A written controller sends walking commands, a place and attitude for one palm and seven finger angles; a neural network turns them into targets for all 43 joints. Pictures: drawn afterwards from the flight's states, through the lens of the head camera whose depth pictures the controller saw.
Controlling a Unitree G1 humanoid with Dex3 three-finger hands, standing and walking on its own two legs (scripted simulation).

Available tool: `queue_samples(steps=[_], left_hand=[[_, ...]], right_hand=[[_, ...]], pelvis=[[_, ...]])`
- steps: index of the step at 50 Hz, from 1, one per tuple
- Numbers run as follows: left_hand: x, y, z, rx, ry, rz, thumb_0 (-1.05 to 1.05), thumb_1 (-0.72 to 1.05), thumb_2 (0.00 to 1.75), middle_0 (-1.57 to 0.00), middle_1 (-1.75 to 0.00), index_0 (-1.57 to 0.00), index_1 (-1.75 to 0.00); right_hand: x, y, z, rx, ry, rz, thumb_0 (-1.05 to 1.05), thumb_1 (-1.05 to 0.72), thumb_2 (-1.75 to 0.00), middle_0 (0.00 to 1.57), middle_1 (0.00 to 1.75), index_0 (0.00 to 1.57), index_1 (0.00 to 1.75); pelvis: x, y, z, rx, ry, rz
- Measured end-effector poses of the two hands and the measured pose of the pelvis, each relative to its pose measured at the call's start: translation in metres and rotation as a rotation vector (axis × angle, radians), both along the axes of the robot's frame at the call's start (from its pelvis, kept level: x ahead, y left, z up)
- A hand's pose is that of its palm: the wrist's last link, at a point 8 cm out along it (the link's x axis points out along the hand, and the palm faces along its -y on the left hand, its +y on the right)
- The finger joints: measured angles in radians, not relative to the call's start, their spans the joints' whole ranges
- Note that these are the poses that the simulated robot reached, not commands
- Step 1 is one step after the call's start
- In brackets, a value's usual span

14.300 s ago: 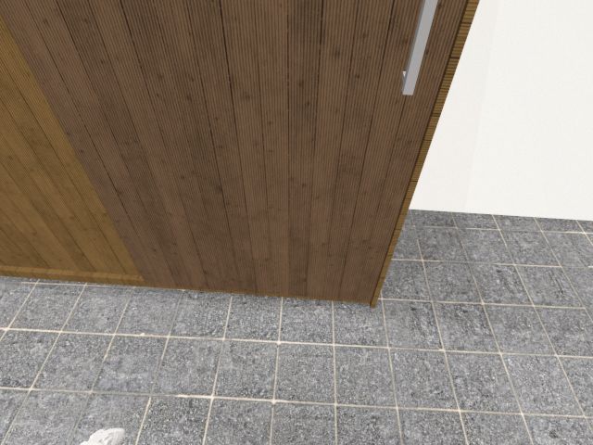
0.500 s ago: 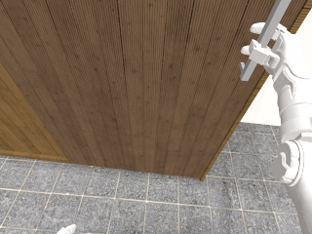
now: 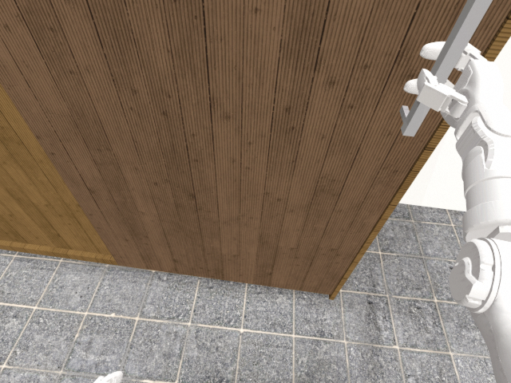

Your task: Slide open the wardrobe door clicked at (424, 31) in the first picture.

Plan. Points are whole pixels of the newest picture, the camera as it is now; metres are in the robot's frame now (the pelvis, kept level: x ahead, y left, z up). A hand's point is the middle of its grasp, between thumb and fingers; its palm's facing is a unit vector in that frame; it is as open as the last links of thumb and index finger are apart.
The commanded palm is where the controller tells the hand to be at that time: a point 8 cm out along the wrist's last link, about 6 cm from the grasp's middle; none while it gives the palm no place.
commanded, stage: grip the handle and tug to test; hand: right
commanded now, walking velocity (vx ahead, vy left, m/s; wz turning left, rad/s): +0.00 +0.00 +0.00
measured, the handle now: (438, 61) +0.55 -0.18 +0.26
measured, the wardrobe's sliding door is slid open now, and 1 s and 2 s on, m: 0.00 0.00 0.04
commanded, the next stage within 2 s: tug the door sideways, standing still in 0.12 s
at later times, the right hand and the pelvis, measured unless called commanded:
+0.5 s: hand (424, 88) +0.49 -0.16 +0.24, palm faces +0.05 +1.00 -0.02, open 5.5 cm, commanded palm +0.47 -0.18 +0.24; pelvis +0.01 +0.00 +0.00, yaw -2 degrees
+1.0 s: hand (420, 89) +0.49 -0.15 +0.24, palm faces +0.09 +0.99 -0.07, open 5.8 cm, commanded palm +0.46 -0.15 +0.24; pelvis +0.02 -0.01 +0.00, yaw -4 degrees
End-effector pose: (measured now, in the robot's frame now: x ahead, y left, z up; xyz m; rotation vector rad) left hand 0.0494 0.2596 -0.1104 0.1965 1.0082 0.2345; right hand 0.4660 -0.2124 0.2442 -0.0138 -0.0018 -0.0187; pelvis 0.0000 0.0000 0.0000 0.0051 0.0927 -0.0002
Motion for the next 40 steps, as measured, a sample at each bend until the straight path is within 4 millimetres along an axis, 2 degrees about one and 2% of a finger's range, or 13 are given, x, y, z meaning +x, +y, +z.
queue_samples(steps=[6,15,22,27,40], left_hand=[[0.016,0.000,0.003,-0.004,-0.034,0.003,0.01,0.91,0.90,-0.20,-0.30,-0.20,-0.30],[0.051,-0.004,0.008,-0.014,-0.082,-0.013,0.01,0.91,0.90,-0.20,-0.30,-0.20,-0.30],[0.068,-0.012,0.006,-0.009,-0.070,-0.079,0.01,0.91,0.90,-0.20,-0.30,-0.20,-0.30],[0.068,-0.020,0.003,-0.024,-0.063,-0.102,0.01,0.91,0.90,-0.20,-0.30,-0.20,-0.30],[0.050,-0.034,-0.011,-0.059,0.009,-0.140,0.01,0.91,0.90,-0.20,-0.30,-0.20,-0.30]], right_hand=[[0.000,0.000,-0.001,0.005,-0.006,0.002,0.00,-0.75,-0.82,0.38,1.39,0.36,1.40],[-0.001,0.000,-0.001,0.007,-0.008,0.003,0.00,-0.77,-0.80,0.36,1.39,0.35,1.39],[-0.001,0.001,0.002,0.000,0.027,-0.021,0.01,-0.75,-0.83,0.37,1.38,0.37,1.40],[-0.002,0.003,0.002,-0.016,0.026,-0.043,0.01,-0.76,-0.83,0.37,1.37,0.34,1.40],[-0.004,0.007,0.002,-0.051,0.017,-0.067,0.00,-0.80,-0.82,0.33,1.39,0.25,1.40]], pelvis=[[0.005,0.000,0.000,0.001,-0.001,0.010],[0.015,-0.001,0.001,0.005,-0.008,0.011],[0.014,-0.003,0.000,0.007,-0.003,-0.025],[0.013,-0.005,0.000,0.006,-0.001,-0.036],[0.013,-0.010,-0.001,0.005,0.002,-0.059]])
